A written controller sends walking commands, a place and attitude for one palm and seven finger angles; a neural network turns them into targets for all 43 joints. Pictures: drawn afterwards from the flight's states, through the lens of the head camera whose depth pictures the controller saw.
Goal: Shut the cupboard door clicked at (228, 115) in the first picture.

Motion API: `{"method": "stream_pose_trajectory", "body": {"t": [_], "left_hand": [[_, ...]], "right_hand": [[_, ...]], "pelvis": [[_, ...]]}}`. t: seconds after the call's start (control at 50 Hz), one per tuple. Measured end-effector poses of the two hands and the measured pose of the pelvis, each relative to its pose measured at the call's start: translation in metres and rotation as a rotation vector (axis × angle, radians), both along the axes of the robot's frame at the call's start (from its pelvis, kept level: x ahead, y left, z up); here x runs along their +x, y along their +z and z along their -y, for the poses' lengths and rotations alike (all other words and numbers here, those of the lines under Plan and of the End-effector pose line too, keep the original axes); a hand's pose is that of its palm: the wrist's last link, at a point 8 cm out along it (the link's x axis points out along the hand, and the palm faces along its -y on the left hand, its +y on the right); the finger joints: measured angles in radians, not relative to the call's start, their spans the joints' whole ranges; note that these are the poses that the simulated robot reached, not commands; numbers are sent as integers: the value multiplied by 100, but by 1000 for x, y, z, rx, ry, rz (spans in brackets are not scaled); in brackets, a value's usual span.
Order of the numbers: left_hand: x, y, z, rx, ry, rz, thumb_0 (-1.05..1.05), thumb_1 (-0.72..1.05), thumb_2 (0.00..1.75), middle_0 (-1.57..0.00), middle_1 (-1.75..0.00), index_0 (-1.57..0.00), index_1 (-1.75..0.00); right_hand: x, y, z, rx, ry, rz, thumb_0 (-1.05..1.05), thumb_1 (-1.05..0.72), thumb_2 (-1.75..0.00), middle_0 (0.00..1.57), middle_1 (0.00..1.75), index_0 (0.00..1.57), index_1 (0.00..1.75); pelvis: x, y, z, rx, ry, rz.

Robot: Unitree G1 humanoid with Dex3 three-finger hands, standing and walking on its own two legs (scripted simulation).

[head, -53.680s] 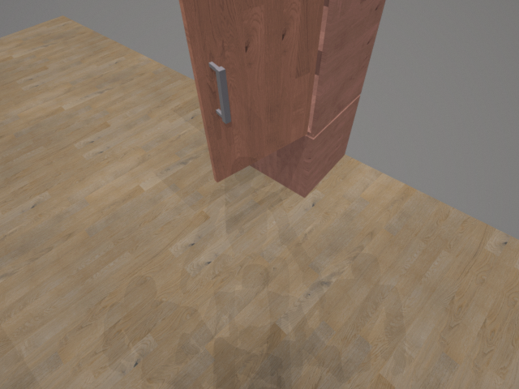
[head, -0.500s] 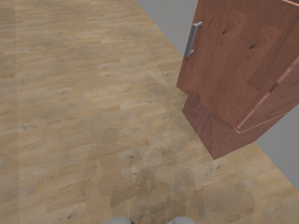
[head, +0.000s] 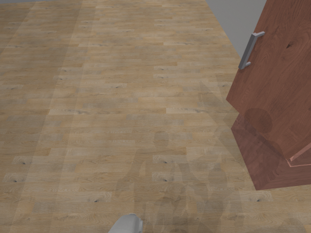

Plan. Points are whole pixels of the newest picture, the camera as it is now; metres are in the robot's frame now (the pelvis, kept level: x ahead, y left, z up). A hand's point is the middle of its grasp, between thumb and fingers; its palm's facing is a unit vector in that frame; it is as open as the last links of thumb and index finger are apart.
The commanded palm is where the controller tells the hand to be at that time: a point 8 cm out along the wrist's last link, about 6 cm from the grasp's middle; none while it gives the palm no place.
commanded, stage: walk to a spot facing it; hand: left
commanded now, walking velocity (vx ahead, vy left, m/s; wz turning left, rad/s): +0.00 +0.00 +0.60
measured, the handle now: (251, 51) +0.78 -0.37 +0.01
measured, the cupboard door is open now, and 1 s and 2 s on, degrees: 22 22 22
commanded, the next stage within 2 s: turn to face it in 1.28 s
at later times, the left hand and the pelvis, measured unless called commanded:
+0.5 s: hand out of the picture +0.02 +0.27 -0.16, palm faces +0.30 -0.92 -0.25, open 7.4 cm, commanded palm none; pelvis +0.00 +0.03 +0.00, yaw +17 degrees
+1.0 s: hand out of the picture +0.00 +0.16 -0.16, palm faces +0.64 -0.74 -0.22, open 7.4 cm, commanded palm none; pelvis +0.12 +0.03 +0.00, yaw +38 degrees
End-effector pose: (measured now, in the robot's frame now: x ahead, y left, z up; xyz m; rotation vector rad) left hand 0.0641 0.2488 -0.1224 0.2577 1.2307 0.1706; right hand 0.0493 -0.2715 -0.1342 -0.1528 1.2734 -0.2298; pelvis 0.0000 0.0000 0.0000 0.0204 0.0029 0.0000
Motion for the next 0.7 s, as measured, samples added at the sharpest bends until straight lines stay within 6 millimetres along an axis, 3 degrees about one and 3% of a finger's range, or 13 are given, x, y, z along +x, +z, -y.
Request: {"method": "stream_pose_trajectory", "body": {"t": [0.1, 0.22, 0.3, 0.48, 0.62, 0.7], "left_hand": [[-26, -9, -2, -34, 91, 3, 1, 90, 90, -20, -30, -21, -30], [-70, -38, -30, -69, 222, -40, 1, 90, 90, -20, -30, -21, -30], [-87, -39, -47, -59, 268, -86, 1, 91, 90, -20, -30, -21, -30], [-67, -10, -63, -32, 314, 42, 1, 91, 90, -20, -29, -20, -30], [-36, 6, -50, 1, 323, 112, 1, 91, 90, -20, -29, -20, -30], [-28, 8, -34, 38, 369, 159, 1, 91, 90, -20, -29, -20, -30]], "right_hand": [[36, 3, -15, 1, 115, 6, 0, -91, -90, 20, 30, 19, 30], [93, 6, -56, -33, 267, 98, 0, -91, -90, 20, 30, 19, 30], [106, 19, -77, -45, 322, 146, 0, -91, -90, 20, 30, 20, 30], [91, 21, -85, -33, 379, 72, 0, -91, -90, 20, 30, 20, 30], [80, 2, -61, 6, 380, -34, 0, -91, -90, 20, 30, 20, 30], [93, -16, -43, 15, 404, -99, 0, -91, -90, 20, 30, 20, 30]], "pelvis": [[0, -2, -4, 9, 79, 8], [-1, -18, -25, -8, 164, 5], [-3, -13, -32, -21, 188, 8], [-1, 2, -33, -47, 284, 0], [22, 0, -15, -33, 360, -14], [44, -9, -1, -13, 425, -13]]}}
